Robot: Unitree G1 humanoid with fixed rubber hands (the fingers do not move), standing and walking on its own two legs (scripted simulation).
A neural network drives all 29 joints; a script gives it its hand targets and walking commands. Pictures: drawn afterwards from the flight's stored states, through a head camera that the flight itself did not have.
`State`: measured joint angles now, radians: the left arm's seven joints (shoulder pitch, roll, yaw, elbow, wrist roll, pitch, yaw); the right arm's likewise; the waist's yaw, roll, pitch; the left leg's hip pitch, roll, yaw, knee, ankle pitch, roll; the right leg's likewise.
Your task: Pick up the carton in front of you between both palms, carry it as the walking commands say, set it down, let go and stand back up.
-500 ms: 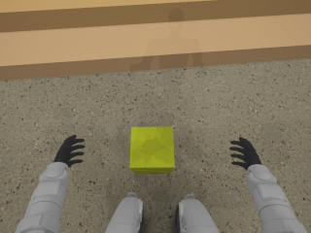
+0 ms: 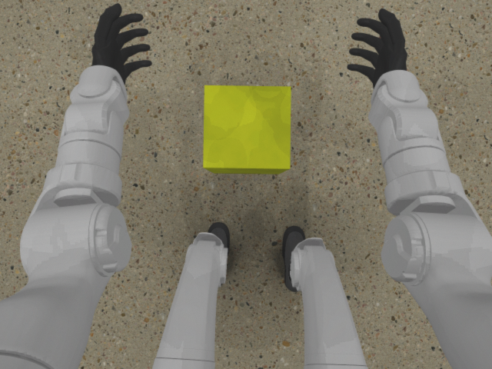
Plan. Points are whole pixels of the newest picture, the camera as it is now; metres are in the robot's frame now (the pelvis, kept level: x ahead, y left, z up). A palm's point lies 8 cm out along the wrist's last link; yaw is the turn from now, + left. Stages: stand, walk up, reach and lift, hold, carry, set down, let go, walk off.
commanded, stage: reach and lift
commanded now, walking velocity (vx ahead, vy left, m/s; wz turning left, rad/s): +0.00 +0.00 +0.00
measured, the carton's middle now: (246, 136) +0.50 +0.04 -0.52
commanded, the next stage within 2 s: none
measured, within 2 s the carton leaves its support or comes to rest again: leaves its support in 1.70 s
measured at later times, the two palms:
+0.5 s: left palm (159, 119) +0.49 +0.23 -0.32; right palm (338, 121) +0.50 -0.16 -0.33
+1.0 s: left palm (180, 127) +0.50 +0.21 -0.45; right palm (321, 130) +0.51 -0.16 -0.45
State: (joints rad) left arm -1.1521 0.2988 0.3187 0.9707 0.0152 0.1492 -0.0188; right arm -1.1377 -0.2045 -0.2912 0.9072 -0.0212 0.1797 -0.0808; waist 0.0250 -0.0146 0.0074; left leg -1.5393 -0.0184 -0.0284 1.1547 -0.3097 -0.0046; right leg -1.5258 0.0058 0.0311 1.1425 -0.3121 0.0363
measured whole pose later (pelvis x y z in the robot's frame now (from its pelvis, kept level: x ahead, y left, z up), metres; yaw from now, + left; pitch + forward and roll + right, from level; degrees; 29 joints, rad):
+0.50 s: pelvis +0.01 -0.01 -0.16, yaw -1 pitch +51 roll -1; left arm -1.07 0.33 0.23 0.89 -0.12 0.04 0.03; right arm -1.06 -0.23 -0.16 0.82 0.10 0.07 -0.14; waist 0.04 -0.02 -0.02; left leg -2.15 -0.04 -0.05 1.80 -0.54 -0.04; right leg -2.14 0.06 0.05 1.79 -0.54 0.05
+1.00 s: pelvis -0.02 +0.00 -0.27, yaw -1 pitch +38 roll -1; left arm -1.40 0.41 0.09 1.15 -0.24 0.01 0.08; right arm -1.38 -0.31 -0.07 1.08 0.22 0.03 -0.15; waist 0.03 -0.01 0.35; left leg -2.28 -0.02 -0.03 2.18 -0.56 -0.02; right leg -2.26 0.06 0.04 2.17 -0.57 0.07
